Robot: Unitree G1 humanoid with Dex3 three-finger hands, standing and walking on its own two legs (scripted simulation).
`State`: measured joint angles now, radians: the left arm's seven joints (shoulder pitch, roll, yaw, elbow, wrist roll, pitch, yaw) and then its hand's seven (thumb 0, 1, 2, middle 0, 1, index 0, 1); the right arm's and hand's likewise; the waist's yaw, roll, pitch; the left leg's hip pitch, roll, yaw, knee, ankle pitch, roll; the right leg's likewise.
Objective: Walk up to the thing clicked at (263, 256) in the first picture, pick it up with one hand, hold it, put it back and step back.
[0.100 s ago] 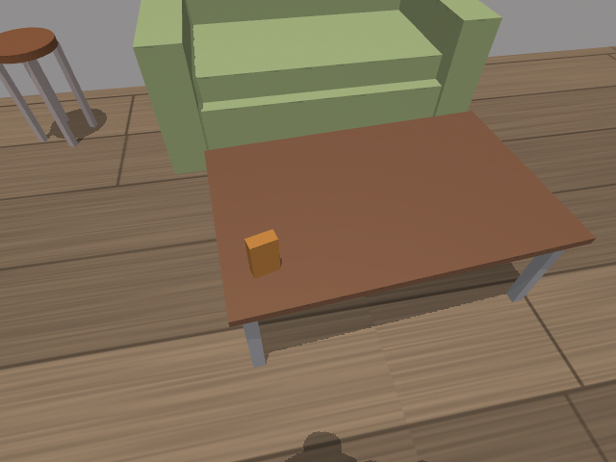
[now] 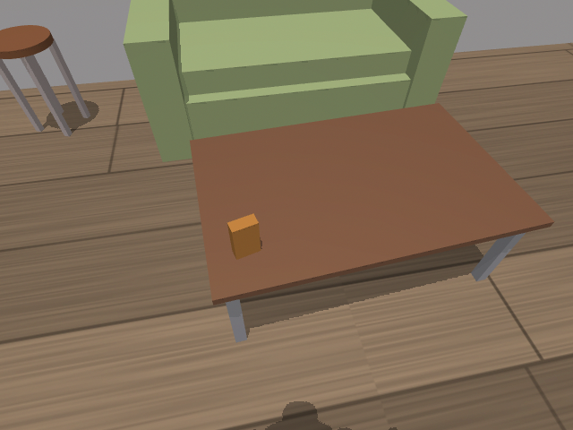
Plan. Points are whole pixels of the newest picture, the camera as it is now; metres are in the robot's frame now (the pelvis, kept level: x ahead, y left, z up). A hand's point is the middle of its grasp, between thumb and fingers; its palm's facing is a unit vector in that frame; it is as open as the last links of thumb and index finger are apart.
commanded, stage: stand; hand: left
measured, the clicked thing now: (244, 237) +0.65 +0.11 -0.32
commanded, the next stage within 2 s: walk up in 1.02 s
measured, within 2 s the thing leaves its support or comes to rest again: neither
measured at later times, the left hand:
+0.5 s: hand out of the picture +0.08 +0.25 -0.16, palm faces -0.03 -0.94 -0.34, open 7.4 cm
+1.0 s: hand out of the picture +0.08 +0.25 -0.16, palm faces -0.03 -0.94 -0.34, open 7.4 cm
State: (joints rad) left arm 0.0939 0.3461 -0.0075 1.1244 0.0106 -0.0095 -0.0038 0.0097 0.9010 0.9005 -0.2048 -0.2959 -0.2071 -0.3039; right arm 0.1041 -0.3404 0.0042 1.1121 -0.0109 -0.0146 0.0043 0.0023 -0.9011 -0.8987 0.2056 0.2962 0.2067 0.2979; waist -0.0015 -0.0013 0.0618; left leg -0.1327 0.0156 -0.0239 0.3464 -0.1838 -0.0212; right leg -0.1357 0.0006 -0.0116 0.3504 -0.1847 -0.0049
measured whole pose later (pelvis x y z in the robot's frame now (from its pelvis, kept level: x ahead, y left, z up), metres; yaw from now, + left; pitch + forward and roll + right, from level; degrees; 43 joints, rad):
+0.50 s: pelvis +0.01 +0.00 +0.00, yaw +0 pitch -2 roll +0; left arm 0.10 0.35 0.00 1.12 0.01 -0.01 0.00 0.01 0.90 0.90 -0.20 -0.30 -0.21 -0.30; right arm 0.11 -0.34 0.00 1.12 -0.01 -0.01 0.00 0.00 -0.90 -0.90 0.21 0.30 0.21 0.30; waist 0.00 0.00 0.06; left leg -0.11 0.02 -0.02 0.33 -0.18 -0.02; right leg -0.12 0.00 -0.01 0.33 -0.18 0.00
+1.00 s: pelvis +0.01 +0.00 +0.00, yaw +0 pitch -2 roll +0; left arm 0.11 0.35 -0.01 1.12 0.01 -0.01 0.00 0.01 0.90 0.90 -0.20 -0.30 -0.21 -0.30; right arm 0.12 -0.34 0.01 1.12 -0.01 -0.01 0.00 0.00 -0.90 -0.90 0.21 0.30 0.21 0.30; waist 0.00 0.00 0.06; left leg -0.11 0.02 -0.02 0.32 -0.18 -0.02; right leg -0.11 0.00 -0.01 0.33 -0.18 -0.01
